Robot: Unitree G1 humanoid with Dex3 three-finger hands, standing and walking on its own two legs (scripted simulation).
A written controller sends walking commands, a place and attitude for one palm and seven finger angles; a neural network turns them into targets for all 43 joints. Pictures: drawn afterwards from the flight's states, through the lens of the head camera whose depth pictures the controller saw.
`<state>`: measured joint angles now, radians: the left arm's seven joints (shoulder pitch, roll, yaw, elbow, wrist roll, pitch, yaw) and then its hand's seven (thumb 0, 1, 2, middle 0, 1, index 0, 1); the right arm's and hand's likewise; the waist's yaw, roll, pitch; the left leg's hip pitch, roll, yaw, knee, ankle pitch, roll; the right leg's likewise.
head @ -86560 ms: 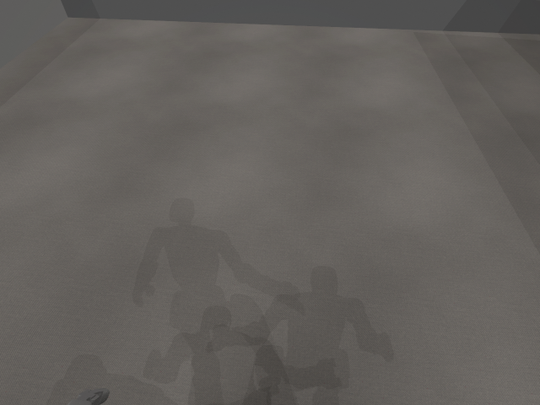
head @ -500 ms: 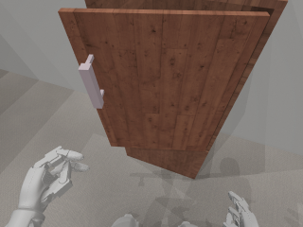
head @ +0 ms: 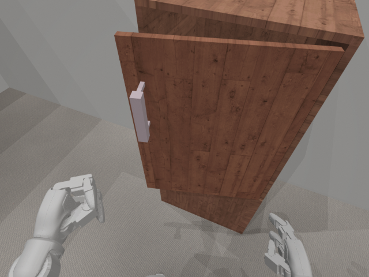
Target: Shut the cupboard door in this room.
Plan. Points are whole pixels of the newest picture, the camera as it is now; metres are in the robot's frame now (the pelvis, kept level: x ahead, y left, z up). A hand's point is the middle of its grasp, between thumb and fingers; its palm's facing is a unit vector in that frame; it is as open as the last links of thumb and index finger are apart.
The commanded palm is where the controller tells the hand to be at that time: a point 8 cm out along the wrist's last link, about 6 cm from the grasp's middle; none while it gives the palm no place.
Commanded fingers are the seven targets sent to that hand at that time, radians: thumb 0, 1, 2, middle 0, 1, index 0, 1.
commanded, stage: raise the hand and make a fist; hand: left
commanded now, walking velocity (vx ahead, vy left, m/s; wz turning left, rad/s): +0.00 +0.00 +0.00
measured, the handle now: (142, 112) +0.45 +0.15 +0.11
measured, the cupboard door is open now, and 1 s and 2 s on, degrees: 17 17 17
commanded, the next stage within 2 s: bring the fist close to the handle in 0.60 s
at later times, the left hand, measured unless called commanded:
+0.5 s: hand (102, 198) +0.23 +0.17 +0.11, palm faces +0.01 -1.00 -0.04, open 3.1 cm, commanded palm +0.20 +0.22 +0.12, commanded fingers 0.00 0.90 0.90 -1.30 -1.50 -1.30 -1.50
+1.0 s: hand (123, 178) +0.27 +0.15 +0.11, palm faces -0.02 -1.00 -0.04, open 3.1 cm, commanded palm +0.25 +0.19 +0.12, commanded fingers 0.00 0.90 0.90 -1.30 -1.50 -1.30 -1.50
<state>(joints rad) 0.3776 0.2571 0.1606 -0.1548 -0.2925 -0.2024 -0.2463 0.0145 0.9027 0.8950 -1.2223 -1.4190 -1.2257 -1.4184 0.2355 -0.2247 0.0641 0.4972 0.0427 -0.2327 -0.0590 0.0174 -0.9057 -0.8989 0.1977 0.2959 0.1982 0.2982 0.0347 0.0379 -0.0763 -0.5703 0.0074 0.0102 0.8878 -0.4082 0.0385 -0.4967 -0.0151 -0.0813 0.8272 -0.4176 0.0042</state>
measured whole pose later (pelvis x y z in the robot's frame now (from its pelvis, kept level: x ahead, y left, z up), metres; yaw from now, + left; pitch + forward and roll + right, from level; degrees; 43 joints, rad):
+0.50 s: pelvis +0.00 -0.01 +0.02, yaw +0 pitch +2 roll -1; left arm 0.32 0.25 0.18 -0.13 -0.29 -0.13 -0.24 0.01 0.90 0.89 -1.30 -1.50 -1.30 -1.50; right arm 0.27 -0.26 0.05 0.57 0.05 -0.26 -0.07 0.02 -0.91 -0.90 0.20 0.30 0.20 0.30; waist 0.02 0.04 -0.04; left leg -0.44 0.01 0.02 0.75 -0.35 0.02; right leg -0.39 -0.01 -0.07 0.72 -0.37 -0.01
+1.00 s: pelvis +0.00 -0.03 +0.01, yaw +0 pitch +3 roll -1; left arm 0.14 0.24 0.14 -0.01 -0.27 -0.13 -0.22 0.01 0.90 0.89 -1.30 -1.50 -1.30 -1.50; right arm 0.25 -0.25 0.05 0.59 0.05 -0.25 -0.07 0.02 -0.91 -0.90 0.20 0.30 0.20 0.30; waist 0.02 0.05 -0.04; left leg -0.45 0.01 0.01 0.75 -0.35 0.01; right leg -0.40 0.00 -0.08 0.74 -0.38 -0.03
